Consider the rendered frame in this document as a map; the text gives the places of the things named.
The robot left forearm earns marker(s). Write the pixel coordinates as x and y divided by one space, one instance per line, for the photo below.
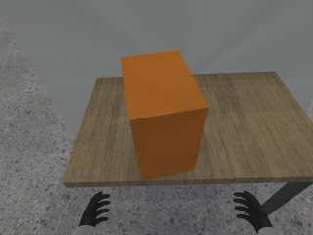
84 230

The robot right hand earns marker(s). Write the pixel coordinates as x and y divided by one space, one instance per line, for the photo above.
258 217

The carton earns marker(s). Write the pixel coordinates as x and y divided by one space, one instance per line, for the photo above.
167 113

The table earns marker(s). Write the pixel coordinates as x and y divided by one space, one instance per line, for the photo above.
255 132

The robot left hand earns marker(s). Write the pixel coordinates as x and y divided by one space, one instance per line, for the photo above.
91 212

